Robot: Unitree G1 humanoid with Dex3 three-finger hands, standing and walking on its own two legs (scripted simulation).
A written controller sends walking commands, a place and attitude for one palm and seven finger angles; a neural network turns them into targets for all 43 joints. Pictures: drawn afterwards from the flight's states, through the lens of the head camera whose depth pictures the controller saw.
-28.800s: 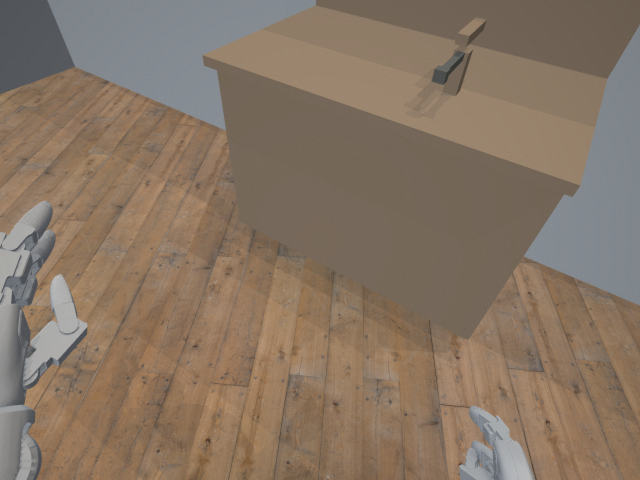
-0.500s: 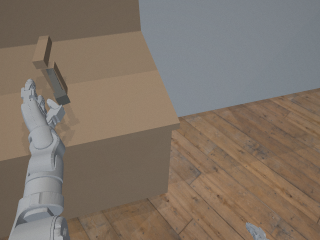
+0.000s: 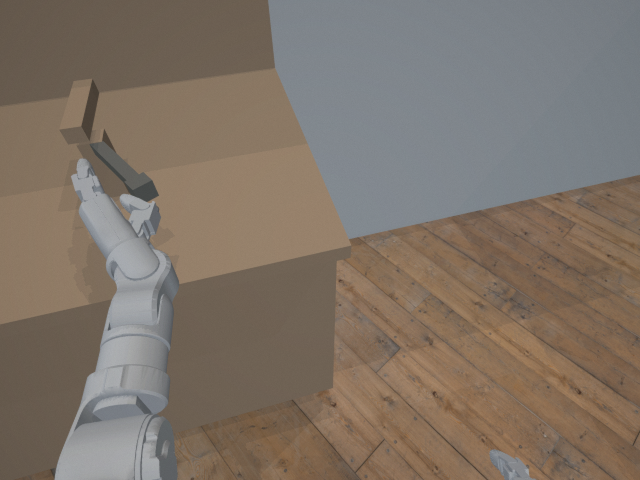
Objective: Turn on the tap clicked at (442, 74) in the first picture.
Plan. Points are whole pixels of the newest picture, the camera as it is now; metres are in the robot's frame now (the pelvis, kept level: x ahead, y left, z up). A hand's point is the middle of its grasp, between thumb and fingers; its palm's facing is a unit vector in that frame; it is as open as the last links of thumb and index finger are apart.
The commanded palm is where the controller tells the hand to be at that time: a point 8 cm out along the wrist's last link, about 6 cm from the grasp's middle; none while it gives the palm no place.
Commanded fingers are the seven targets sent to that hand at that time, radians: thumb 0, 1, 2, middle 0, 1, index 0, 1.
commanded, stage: push the lever round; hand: left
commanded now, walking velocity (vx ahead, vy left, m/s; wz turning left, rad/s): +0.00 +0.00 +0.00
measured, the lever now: (141, 188) +0.45 +0.27 +0.13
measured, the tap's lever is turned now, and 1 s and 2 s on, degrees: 29 57 73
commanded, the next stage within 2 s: lift the hand up off the lever in 1.46 s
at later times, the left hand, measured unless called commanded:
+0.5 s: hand (182, 195) +0.44 +0.21 +0.13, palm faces +0.76 -0.64 -0.08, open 7.6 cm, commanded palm +0.39 +0.23 +0.13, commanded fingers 0.00 0.90 0.90 -0.15 -0.15 -0.15 -0.15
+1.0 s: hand (210, 176) +0.48 +0.18 +0.12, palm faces +0.81 -0.58 -0.13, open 7.7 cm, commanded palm +0.43 +0.21 +0.13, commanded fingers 0.00 0.90 0.90 -0.15 -0.15 -0.15 -0.15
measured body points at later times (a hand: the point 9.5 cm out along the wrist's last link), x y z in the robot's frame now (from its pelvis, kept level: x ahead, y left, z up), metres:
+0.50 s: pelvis -0.01 -0.01 -0.01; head +0.02 -0.02 +0.44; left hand +0.39 +0.24 +0.13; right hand +0.08 -0.27 -0.14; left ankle +0.00 +0.11 -0.73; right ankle +0.02 -0.09 -0.73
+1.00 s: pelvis -0.01 -0.01 -0.01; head +0.04 -0.02 +0.44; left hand +0.43 +0.21 +0.13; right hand +0.05 -0.27 -0.15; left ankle +0.00 +0.11 -0.73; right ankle +0.02 -0.09 -0.73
